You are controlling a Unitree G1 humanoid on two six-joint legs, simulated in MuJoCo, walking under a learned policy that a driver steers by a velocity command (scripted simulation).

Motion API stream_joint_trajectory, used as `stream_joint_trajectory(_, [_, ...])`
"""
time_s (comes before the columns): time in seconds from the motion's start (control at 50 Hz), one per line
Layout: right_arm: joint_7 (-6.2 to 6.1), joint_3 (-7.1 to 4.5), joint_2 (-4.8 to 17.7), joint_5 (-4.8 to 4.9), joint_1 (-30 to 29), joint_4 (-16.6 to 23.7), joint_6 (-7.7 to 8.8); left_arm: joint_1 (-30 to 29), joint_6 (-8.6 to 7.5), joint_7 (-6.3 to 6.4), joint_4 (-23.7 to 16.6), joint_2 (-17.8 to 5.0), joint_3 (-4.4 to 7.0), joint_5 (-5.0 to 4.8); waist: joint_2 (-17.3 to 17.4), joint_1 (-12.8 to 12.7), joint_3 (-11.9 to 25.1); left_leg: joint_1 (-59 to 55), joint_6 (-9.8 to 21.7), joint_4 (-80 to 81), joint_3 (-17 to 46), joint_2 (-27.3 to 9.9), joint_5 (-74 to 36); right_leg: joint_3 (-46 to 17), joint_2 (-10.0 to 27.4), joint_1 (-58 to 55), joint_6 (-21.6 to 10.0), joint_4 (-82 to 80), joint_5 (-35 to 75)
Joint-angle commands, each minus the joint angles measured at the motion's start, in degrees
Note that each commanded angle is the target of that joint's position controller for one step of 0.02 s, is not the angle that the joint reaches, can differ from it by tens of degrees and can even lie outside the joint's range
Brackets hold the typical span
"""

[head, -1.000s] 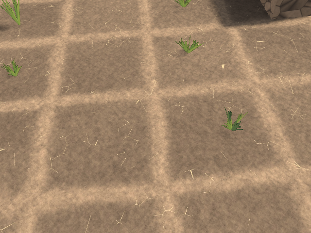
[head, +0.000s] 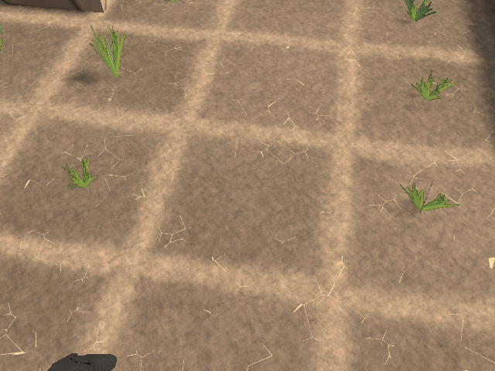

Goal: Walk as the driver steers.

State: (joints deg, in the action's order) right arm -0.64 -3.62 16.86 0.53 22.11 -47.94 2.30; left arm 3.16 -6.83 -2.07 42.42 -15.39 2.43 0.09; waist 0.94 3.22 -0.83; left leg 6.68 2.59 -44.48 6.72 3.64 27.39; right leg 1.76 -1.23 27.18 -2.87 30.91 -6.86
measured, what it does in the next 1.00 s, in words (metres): walks ahead, turning right: left foot, then right foot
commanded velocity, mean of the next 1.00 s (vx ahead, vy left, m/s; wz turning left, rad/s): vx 0.23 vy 0.00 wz -0.27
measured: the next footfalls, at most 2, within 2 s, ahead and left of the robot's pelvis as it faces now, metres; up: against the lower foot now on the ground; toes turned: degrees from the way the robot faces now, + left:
left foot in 0.44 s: +0.42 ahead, +0.13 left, +0.00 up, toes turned -4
right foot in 0.84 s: +0.33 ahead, -0.12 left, +0.00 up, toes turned -21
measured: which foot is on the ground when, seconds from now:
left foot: up 0.00-0.42, down 0.44-0.84, up 0.86-1.00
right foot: down 0.00-0.44, up 0.46-0.82, down 0.84-1.00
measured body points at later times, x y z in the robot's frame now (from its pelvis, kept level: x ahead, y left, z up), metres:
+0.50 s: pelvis +0.25 +0.02 +0.00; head +0.30 +0.03 +0.45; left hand +0.28 +0.31 -0.13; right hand +0.47 -0.23 -0.07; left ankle +0.38 +0.13 -0.72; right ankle +0.11 -0.10 -0.68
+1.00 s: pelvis +0.30 -0.02 +0.02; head +0.31 -0.06 +0.47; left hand +0.51 +0.21 -0.07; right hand +0.34 -0.34 -0.11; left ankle +0.36 +0.12 -0.64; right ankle +0.29 -0.11 -0.72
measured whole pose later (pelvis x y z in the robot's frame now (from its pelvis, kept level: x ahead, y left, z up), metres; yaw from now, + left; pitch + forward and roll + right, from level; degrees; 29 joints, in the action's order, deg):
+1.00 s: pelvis +0.30 -0.02 +0.02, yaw -21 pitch +1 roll +3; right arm -2.3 -5.4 18.1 -0.2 5.1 -48.2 -1.7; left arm 13.0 0.9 1.1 40.6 -16.0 3.5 0.9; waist 2.1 -0.6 -1.9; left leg 31.8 -2.7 -61.8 -0.9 -1.3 22.6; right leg -0.4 -0.1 17.4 -2.9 29.0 -12.9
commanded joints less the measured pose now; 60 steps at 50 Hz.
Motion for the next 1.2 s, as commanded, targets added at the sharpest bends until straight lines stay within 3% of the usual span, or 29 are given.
stream_joint_trajectory(0.02, [0.64, -0.88, 7.6, 1.41, -0.9, 5.9, 2.67, 18.6, 0.59, 0.53, 1.8, -9.3, 3.01, -1.16, -9.6, -9.5, 12.8, 37.8, -0.3, -31.0, 2.4, -3.0, 2.0, -37.2, 21.8, -43.6, -13.2, -13.4, -15.7])
stream_joint_trajectory(0.04, [0.63, -0.78, 7.6, 1.33, -5.3, 7.0, 2.86, 14.1, 1.0, 0.73, 0.9, -8.2, 2.51, -0.52, -4.9, -8.1, 7.0, 36.9, -0.1, -28.6, -0.2, -6.0, -3.3, -30.3, 19.5, -34.5, -11.4, -14.9, -13.3])
stream_joint_trajectory(0.06, [0.61, -0.93, 7.0, 0.46, -7.4, 7.4, 2.83, 11.2, 1.19, 0.6, 0.6, -6.9, 1.95, 0.04, -3.1, -6.6, 2.4, 35.4, -0.4, -24.7, -1.3, -7.8, -6.4, -25.6, 17.3, -26.7, -10.8, -17.1, -8.6])
stream_joint_trajectory(0.08, [0.56, -1.2, 6.5, 0.03, -6.5, 7.2, 2.49, 9.8, 0.96, 0.54, 0.4, -5.9, 1.52, 0.6, -4.5, -4.6, 1.4, 32.0, -0.5, -21.7, -1.2, -9.5, -8.8, -22.4, 15.5, -22.2, -10.2, -18.6, -4.3])
stream_joint_trajectory(0.14, [0.37, -0.73, 3.6, -0.13, -4.3, 6.4, 1.44, 9.6, 0.41, 0.45, 1.3, -6.7, 1.7, 0.06, -6.0, -2.7, 1.1, 28.9, -1.9, -16.6, -2.7, -10.7, -11.9, -16.0, 13.6, -17.1, -11.0, -22.0, 3.9])
stream_joint_trajectory(0.26, [0.74, 0.25, 1.4, -0.61, -16.0, 9.4, 2.24, 13.6, 1.21, 1.61, 3.9, -9.0, 2.24, -0.68, -4.0, -5.7, -1.5, 28.1, -3.5, 5.0, -5.1, -9.5, -30.1, -6.9, 10.1, -17.0, -8.7, -22.9, 14.9])
stream_joint_trajectory(0.36, [1.94, -0.09, 2.2, -0.8, -21.8, 11.4, 3.54, 18.7, 3.48, 2.53, 6.6, -9.7, 2.48, -1.24, -5.3, -6.9, -0.2, 22.6, -2.9, 15.4, -4.8, -4.5, -33.2, -9.0, 10.7, -22.8, -6.5, -14.0, 24.1])
stream_joint_trajectory(0.4, [1.82, -0.99, 4.6, -1.18, -18.5, 10.6, 3.74, 16.7, 4.14, 3.03, 5.9, -10.8, 2.99, -1.44, -6.7, -4.3, 1.7, 18.1, -1.5, 18.4, -3.8, -4.0, -31.0, -11.8, 11.0, -24.5, -4.7, -8.3, 24.5])
stream_joint_trajectory(0.42, [1.46, -1.6, 6.0, -1.54, -13.7, 9.1, 3.92, 14.9, 4.31, 3.19, 5.1, -10.5, 2.95, -1.51, -6.2, -1.6, 4.1, 11.0, -0.3, 21.4, -4.7, -3.9, -35.1, -11.4, 9.1, -23.2, -3.1, -3.1, 25.3])
stream_joint_trajectory(0.44, [0.89, -2.44, 9.3, -2.36, -8.5, 8.3, 4.12, 14.9, 4.09, 3.14, 3.7, -8.3, 2.3, -0.75, -2.7, 0.1, 10.1, -1.7, 2.2, 18.9, -1.5, -9.5, -52.5, -9.7, 5.3, -17.3, -0.7, 6.7, 17.3])
stream_joint_trajectory(0.46, [0.16, -3.07, 12.8, -3.59, -4.4, 8.5, 3.28, 21.4, 3.53, 2.8, 3.2, -2.8, 0.78, 0.2, 10.1, -1.0, 18.7, -22.9, 10.3, 13.0, 11.7, -25.7, -75.4, -6.2, -1.2, 1.0, 3.4, 26.3, -14.4])
stream_joint_trajectory(0.48, [0.29, -2.38, 10.1, -2.12, -3.6, 9.3, 1.98, 26.1, 3.57, 2.66, 3.8, -4.4, 0.46, -0.97, 15.9, -0.4, 28.7, -28.0, 15.8, 13.5, 20.7, -32.2, -72.0, -7.9, -2.5, 6.8, 4.7, 38.6, -37.5])
stream_joint_trajectory(0.5, [0.25, -1.77, 7.6, -1.47, -5.6, 10.0, 0.83, 23.4, 4.28, 2.76, 3.8, -9.6, 2.16, -2.04, 9.4, 0.3, 25.4, -21.9, 14.2, 16.8, 17.1, -28.7, -59.0, -9.0, 0.6, 8.9, 5.4, 42.9, -33.8])
stream_joint_trajectory(0.54, [-0.31, -0.68, 4.4, -0.94, -12.6, 9.6, -0.28, 17.4, 6.7, 3.68, 2.4, -8.6, 2.67, -1.9, 5.6, -2.1, 12.2, -6.7, 11.3, 22.4, 8.4, -23.2, -40.8, -5.6, 4.1, 11.5, 7.0, 41.0, -27.0])
stream_joint_trajectory(0.58, [-0.28, -1.05, 5.2, -2.09, -17.9, 9.2, -0.54, 18.7, 9.42, 4.53, 2.0, -6.6, 2.72, -1.37, 8.5, -5.1, 6.7, 8.4, 10.4, 28.6, 2.5, -20.3, -28.5, -3.7, 5.2, 3.3, 7.9, 37.1, -22.0])
stream_joint_trajectory(0.62, [-0.37, -1.42, 5.7, -2.44, -20.3, 8.9, -0.22, 19.1, 10.28, 4.73, 1.2, -5.5, 2.81, -0.88, 8.7, -6.3, 5.6, 13.0, 10.9, 30.9, -1.8, -20.0, -27.0, -2.3, 5.3, -0.6, 7.5, 33.0, -18.6])
stream_joint_trajectory(0.74, [-1.19, -2.34, 8.0, -0.93, -20.9, 6.8, -1.02, 13.3, 10.38, 2.77, -2.4, -6.4, 3.02, -0.53, 6.8, -5.0, 7.5, 9.3, 10.2, 30.0, -6.7, -22.8, -26.0, -0.7, 6.2, -6.9, 4.4, 17.3, -10.9])
stream_joint_trajectory(0.8, [-1.1, -2.61, 8.7, 0.43, -21.2, 5.5, -2.08, 14.3, 10.59, 1.89, -2.6, -6.8, 3.7, -0.38, 5.8, -6.4, 6.5, 8.4, 6.7, 25.7, -8.8, -22.3, -20.2, 2.1, 4.2, -12.3, 1.6, 6.3, -7.4])
stream_joint_trajectory(0.82, [-1.06, -2.41, 7.4, 0.72, -19.8, 4.7, -2.46, 15.5, 10.52, 1.98, -2.1, -7.6, 4.23, -0.02, 3.8, -6.5, 6.0, 10.0, 4.0, 21.6, -10.4, -20.3, -15.7, 1.9, 2.8, -15.5, -0.1, 2.1, -5.3])
stream_joint_trajectory(0.84, [-0.81, -2.0, 5.1, 0.39, -17.0, 3.4, -2.98, 16.6, 10.36, 2.48, -2.3, -10.5, 5.15, 0.36, -4.8, -6.0, 3.3, 14.7, -0.8, 11.3, -15.0, -15.6, -8.9, -6.3, 6.6, -17.9, -3.1, -6.8, 2.4])
stream_joint_trajectory(0.86, [-0.4, -1.07, 2.3, -2.13, -15.5, 4.8, -3.17, 15.2, 10.23, 3.7, -4.8, -16.1, 5.8, 0.2, -21.9, -2.9, 1.6, 29.5, -7.0, -7.0, -18.5, -6.6, 9.6, -26.2, 20.3, -22.9, -10.7, -10.8, 17.8])
stream_joint_trajectory(0.88, [-0.99, -1.89, 4.8, -1.72, -21.6, 6.6, -2.98, 15.8, 8.9, 3.05, -5.6, -17.0, 5.63, 2.33, -18.0, -7.1, 3.6, 31.8, -6.3, -17.0, -8.2, -3.7, 11.7, -31.2, 23.6, -16.7, -17.2, -14.4, 13.1])
stream_joint_trajectory(0.9, [-1.33, -2.41, 6.2, -0.45, -22.3, 6.4, -3.12, 13.7, 7.6, 2.72, -5.6, -15.3, 5.18, 2.64, -12.9, -6.1, 3.0, 32.1, -5.1, -20.6, -5.7, -5.1, 6.6, -26.1, 20.7, -16.1, -15.0, -14.8, 8.8])
stream_joint_trajectory(0.94, [-2.02, -2.98, 6.3, -0.63, -18.8, 3.4, -3.56, 7.7, 6.62, 3.1, -6.1, -10.5, 3.77, 0.73, -8.3, -3.3, 4.0, 31.3, -4.6, -20.3, -4.5, -6.6, -2.1, -18.9, 16.1, -16.8, -9.0, -13.3, 6.0])
stream_joint_trajectory(0.96, [-2.11, -3.1, 6.3, -1.09, -17.6, 2.7, -3.65, 6.1, 6.55, 3.45, -6.2, -9.1, 3.09, 0.36, -8.5, -2.5, 4.6, 29.1, -5.1, -21.0, -4.8, -6.4, -5.1, -16.6, 15.0, -16.1, -8.4, -12.9, 9.4])
stream_joint_trajectory(1.02, [-1.82, -2.71, 4.8, -0.39, -16.6, 1.8, -3.3, 6.3, 6.2, 3.91, -5.7, -6.7, 1.91, 0.9, -7.6, -2.2, 6.4, 25.4, -6.1, -16.5, -4.4, -6.5, -9.3, -13.4, 13.4, -18.5, -8.6, -12.3, 14.4])
stream_joint_trajectory(1.08, [-1.4, -1.58, 3.0, -0.44, -18.4, 1.7, -3.17, 6.6, 6.4, 4.04, -4.5, -7.3, 2.1, 0.69, -8.2, -3.7, 5.8, 21.1, -6.8, -3.6, -4.5, -6.9, -9.4, -13.2, 13.1, -20.3, -8.9, -12.0, 11.8])
stream_joint_trajectory(1.14, [-0.96, -1.42, 4.1, -0.07, -18.0, 1.3, -3.07, 6.6, 6.91, 3.47, -3.2, -8.2, 2.34, 0.8, -8.8, -4.8, 4.5, 15.3, -6.8, 3.8, -5.8, -6.4, -6.7, -14.9, 13.6, -18.2, -10.3, -11.8, 9.9])
stream_joint_trajectory(1.2, [-0.6, -1.12, 3.6, -0.21, -15.1, -0.3, -2.54, 4.9, 7.18, 3.06, -1.8, -6.7, 1.66, -0.06, -7.4, -2.8, 3.2, 8.4, -5.5, 17.6, -7.0, -5.7, -14.5, -15.3, 12.1, -16.6, -8.6, -9.7, 9.6])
